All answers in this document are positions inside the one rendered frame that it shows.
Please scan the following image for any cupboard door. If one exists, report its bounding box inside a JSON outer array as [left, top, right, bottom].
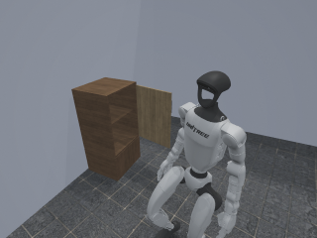
[[136, 84, 172, 148]]

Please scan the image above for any robot left forearm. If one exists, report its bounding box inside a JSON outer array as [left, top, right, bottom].
[[224, 166, 246, 215]]

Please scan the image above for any robot right upper arm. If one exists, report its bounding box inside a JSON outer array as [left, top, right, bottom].
[[177, 102, 196, 141]]

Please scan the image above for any robot right shin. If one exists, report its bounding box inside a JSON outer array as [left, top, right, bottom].
[[145, 211, 173, 231]]

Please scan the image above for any right robot hand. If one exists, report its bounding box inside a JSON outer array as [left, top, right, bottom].
[[157, 159, 173, 181]]

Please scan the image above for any left robot hand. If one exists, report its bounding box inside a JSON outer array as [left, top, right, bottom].
[[216, 211, 237, 238]]

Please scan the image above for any robot left upper arm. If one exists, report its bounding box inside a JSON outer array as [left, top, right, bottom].
[[221, 122, 247, 178]]

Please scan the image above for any robot right foot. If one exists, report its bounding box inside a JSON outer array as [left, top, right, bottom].
[[156, 220, 181, 238]]

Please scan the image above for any robot right forearm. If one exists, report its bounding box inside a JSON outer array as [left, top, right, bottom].
[[166, 129, 184, 163]]

